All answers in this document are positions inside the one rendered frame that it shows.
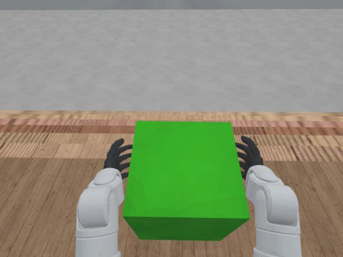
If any carton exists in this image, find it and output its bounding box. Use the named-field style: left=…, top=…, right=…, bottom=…
left=123, top=121, right=250, bottom=241

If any robot left hand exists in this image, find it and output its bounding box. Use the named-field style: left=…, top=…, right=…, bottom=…
left=103, top=138, right=133, bottom=180

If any robot right hand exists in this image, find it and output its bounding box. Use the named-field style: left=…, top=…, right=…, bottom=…
left=235, top=135, right=263, bottom=180

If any right robot forearm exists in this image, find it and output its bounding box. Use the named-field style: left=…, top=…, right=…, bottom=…
left=245, top=165, right=302, bottom=257

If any left robot forearm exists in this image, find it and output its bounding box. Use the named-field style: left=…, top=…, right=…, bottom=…
left=75, top=168, right=124, bottom=257

